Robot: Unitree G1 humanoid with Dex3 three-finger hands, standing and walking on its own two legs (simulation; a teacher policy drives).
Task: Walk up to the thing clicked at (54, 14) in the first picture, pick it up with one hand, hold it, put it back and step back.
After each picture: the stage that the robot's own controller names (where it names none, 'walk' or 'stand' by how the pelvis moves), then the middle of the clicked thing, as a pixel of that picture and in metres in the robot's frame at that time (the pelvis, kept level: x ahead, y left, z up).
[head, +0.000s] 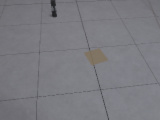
stand; (53, 8) +2.12 +0.39 -0.65
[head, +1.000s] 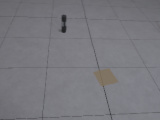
walk; (63, 24) +2.00 +0.18 -0.64
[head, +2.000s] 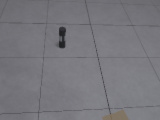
walk; (62, 38) +1.34 +0.14 -0.65
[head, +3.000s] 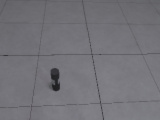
walk; (55, 80) +0.82 +0.19 -0.65
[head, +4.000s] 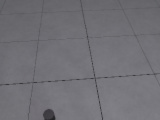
walk; out of the picture +0.47 +0.21 -0.64
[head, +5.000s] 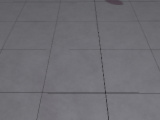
stand; out of the picture +0.39 +0.20 -0.66
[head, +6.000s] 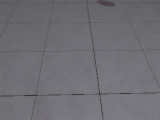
stand; out of the picture +0.38 +0.21 -0.66
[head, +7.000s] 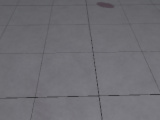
stand; out of the picture +0.37 +0.21 -0.66
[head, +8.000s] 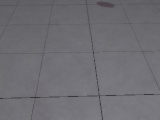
stand; out of the picture +0.37 +0.22 -0.66
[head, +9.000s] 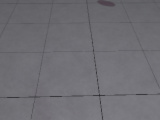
stand; out of the picture +0.36 +0.21 -0.66
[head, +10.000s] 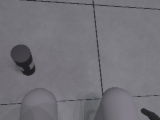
go down; (25, 62) +0.45 +0.22 -0.30
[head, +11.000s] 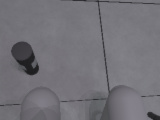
go down; (27, 61) +0.45 +0.22 -0.26
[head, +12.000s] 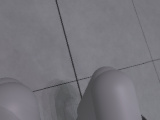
close in; out of the picture +0.44 +0.26 -0.17
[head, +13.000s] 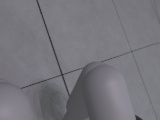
close; out of the picture +0.44 +0.28 -0.16
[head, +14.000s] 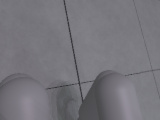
lift; out of the picture +0.37 +0.26 -0.12
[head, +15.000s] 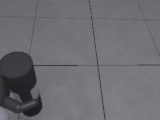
lift; (25, 90) +0.31 +0.17 +0.04
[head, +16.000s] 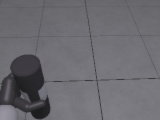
hold; (34, 91) +0.32 +0.15 +0.04
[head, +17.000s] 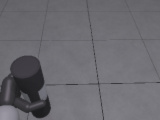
hold; (34, 91) +0.31 +0.16 +0.05
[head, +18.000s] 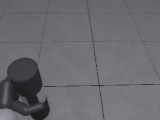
crouch; (33, 94) +0.30 +0.16 +0.05
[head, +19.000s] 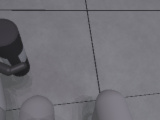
crouch; (13, 54) +0.43 +0.19 -0.05
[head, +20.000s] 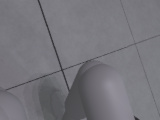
lower; out of the picture +0.44 +0.27 -0.17
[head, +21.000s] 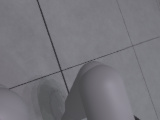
lower; out of the picture +0.45 +0.28 -0.16
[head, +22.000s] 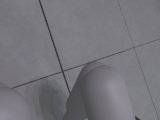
lower; out of the picture +0.44 +0.28 -0.16
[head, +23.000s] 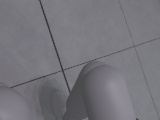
lower; out of the picture +0.44 +0.28 -0.16
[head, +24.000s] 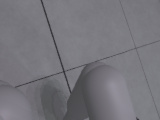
loosen; out of the picture +0.44 +0.27 -0.16
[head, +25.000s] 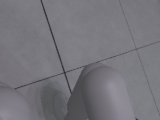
withdraw; out of the picture +0.44 +0.27 -0.17
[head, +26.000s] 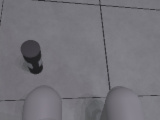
walk; (33, 59) +0.46 +0.21 -0.27
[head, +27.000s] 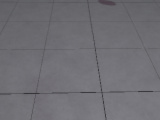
stand; out of the picture +0.38 +0.18 -0.59
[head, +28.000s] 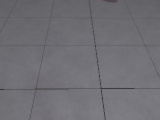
stand; out of the picture +0.40 +0.19 -0.60
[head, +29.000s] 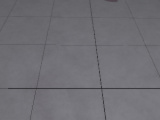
stand; out of the picture +0.40 +0.18 -0.60
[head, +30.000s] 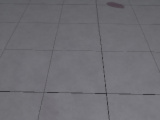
stand; out of the picture +0.41 +0.18 -0.65
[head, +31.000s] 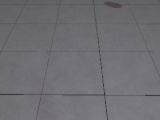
stand; out of the picture +0.38 +0.19 -0.66
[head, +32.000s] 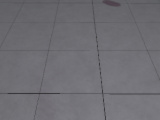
walk; out of the picture +0.38 +0.20 -0.66
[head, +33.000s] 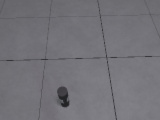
walk; (63, 97) +0.52 +0.16 -0.64
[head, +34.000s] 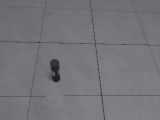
walk; (55, 71) +0.78 +0.16 -0.63
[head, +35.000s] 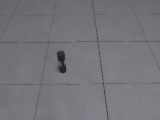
stand; (61, 62) +1.01 +0.21 -0.64
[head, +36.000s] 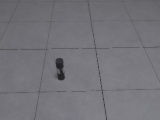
stand; (60, 69) +0.98 +0.20 -0.66
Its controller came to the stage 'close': yes
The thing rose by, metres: 0.69
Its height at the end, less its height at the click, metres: +0.00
